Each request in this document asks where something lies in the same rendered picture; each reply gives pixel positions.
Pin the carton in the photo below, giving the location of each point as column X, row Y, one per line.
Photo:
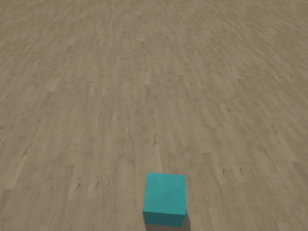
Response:
column 164, row 201

